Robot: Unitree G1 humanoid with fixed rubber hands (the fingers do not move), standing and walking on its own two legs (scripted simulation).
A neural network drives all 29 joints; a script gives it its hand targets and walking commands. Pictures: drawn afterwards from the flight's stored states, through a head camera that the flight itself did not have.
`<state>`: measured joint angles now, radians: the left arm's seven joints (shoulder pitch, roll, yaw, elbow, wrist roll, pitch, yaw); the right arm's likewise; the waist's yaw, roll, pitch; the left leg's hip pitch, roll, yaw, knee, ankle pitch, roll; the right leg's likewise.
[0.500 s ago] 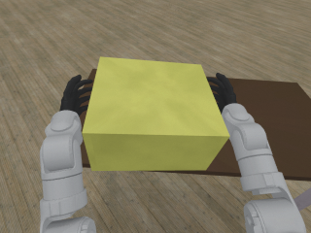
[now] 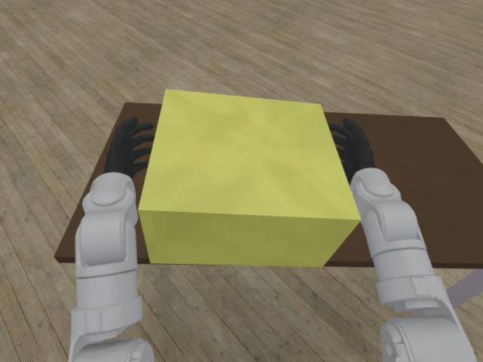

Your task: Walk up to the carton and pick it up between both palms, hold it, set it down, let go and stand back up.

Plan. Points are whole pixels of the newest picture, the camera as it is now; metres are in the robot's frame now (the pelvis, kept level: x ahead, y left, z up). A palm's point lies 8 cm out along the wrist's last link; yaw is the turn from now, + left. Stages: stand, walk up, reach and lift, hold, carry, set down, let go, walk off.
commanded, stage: hold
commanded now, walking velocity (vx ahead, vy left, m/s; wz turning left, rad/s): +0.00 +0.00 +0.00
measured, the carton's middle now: (242, 176) +0.37 +0.01 +0.13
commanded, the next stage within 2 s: set down in 1.94 s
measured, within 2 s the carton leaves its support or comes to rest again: neither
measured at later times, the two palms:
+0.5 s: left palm (113, 168) +0.34 +0.19 +0.17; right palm (354, 162) +0.36 -0.17 +0.17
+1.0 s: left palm (115, 169) +0.34 +0.19 +0.17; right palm (355, 163) +0.37 -0.17 +0.17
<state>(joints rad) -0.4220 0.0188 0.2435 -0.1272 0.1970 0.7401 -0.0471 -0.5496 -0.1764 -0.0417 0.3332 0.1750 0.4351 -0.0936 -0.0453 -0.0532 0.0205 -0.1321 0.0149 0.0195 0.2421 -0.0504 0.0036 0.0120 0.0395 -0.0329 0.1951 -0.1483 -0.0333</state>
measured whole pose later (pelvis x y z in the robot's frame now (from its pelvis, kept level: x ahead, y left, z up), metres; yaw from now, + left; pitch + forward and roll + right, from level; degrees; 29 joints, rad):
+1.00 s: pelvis +0.00 +0.00 +0.00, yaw +1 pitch -3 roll -1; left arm -0.45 0.05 0.25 -0.09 0.18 0.73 -0.06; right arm -0.58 -0.16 -0.05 0.37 0.17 0.43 -0.11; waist -0.04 -0.06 0.00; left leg -0.14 0.01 0.00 0.25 -0.05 0.00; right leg 0.01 0.04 -0.05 0.20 -0.15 -0.04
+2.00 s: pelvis -0.01 -0.01 +0.00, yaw +1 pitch -4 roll -1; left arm -0.46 0.02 0.30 -0.16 0.20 0.82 -0.08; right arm -0.63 -0.18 -0.02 0.35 0.20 0.51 -0.13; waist -0.01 -0.04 0.01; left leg -0.12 0.02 0.00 0.23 -0.04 -0.01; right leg 0.02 0.04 -0.06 0.20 -0.15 -0.04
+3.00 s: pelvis +0.02 -0.02 +0.00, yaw +1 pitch -2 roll +0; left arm -0.40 0.04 0.27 0.28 0.16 0.25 -0.07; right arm -0.52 -0.10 -0.07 0.69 0.04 0.01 -0.12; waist 0.06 -0.08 0.02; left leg -0.12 0.01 -0.01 0.21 -0.06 -0.02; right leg 0.02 0.04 -0.07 0.19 -0.18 -0.05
